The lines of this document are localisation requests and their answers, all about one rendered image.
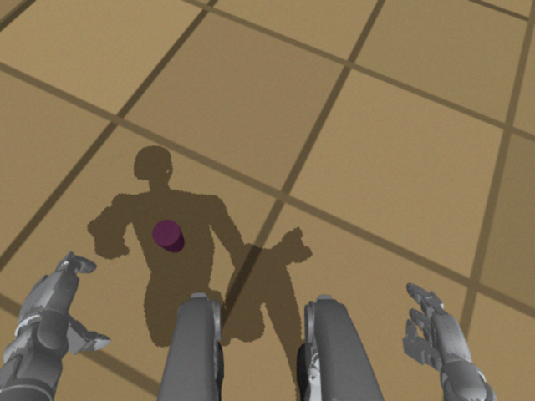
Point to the cup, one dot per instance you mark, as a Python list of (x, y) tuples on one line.
[(167, 234)]

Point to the left robot hand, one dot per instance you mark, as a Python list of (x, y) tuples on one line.
[(56, 293)]

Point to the right robot arm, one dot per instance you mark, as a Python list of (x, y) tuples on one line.
[(463, 381)]

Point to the right robot hand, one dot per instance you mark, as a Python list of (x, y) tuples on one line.
[(444, 342)]

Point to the left robot arm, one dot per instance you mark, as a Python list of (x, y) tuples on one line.
[(33, 360)]

